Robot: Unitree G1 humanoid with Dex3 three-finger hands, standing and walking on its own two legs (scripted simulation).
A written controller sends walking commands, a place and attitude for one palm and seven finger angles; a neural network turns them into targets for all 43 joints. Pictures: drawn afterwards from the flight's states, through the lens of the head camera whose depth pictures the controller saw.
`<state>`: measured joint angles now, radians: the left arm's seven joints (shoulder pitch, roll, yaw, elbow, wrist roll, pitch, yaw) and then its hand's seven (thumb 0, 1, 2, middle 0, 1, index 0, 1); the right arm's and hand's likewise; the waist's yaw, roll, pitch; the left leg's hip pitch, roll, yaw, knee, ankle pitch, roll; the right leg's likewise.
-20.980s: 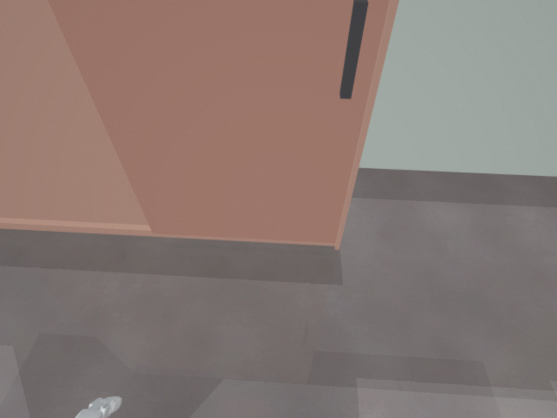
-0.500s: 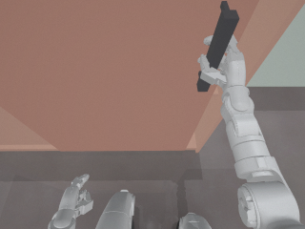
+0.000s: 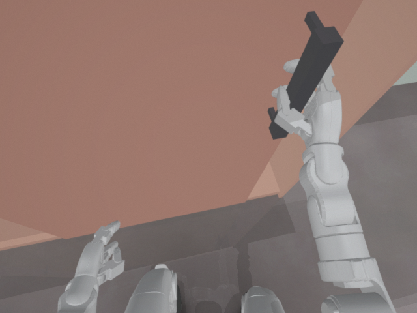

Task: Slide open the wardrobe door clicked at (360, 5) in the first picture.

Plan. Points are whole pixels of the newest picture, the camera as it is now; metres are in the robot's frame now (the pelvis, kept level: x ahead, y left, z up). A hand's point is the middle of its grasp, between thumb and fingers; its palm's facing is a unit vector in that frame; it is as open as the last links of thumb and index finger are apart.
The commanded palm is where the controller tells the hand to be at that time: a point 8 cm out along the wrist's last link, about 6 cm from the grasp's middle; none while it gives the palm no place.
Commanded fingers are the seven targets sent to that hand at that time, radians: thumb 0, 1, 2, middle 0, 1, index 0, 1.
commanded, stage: step sideways, sliding the door along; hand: right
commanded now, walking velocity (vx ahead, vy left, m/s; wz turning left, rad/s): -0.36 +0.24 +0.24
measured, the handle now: (291, 85) +0.45 -0.16 +0.13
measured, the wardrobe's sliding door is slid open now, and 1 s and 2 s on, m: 0.18 0.49 0.49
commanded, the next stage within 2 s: stop walking and hold the door there in 1.06 s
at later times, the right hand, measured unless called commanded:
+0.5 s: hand (127, 140) +0.36 +0.10 +0.12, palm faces -0.17 +0.98 -0.05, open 6.7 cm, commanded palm +0.34 +0.07 +0.13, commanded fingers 0.00 -0.90 -0.90 0.45 1.40 0.45 1.40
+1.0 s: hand (77, 142) +0.35 +0.17 +0.13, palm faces +0.16 +0.99 -0.06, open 6.8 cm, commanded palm +0.32 +0.19 +0.13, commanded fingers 0.00 -0.90 -0.90 0.45 1.40 0.45 1.40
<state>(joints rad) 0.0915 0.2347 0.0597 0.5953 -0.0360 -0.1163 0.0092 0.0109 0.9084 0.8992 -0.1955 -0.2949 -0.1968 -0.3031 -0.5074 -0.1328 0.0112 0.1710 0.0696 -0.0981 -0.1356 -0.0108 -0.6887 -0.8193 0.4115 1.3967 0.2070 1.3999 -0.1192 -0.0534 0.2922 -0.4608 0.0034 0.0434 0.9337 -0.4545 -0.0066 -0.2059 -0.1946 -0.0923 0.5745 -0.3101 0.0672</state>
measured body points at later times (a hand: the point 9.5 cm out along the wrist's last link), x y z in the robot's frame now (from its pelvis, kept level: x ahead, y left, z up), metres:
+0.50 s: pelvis +0.02 +0.15 +0.00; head +0.12 +0.15 +0.43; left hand +0.24 +0.36 -0.10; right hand +0.36 +0.05 +0.13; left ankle +0.06 +0.21 -0.72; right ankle +0.00 +0.02 -0.73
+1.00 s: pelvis -0.05 +0.30 -0.01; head +0.04 +0.31 +0.43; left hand +0.12 +0.56 -0.11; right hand +0.34 +0.12 +0.13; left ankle +0.03 +0.40 -0.72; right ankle -0.06 +0.19 -0.74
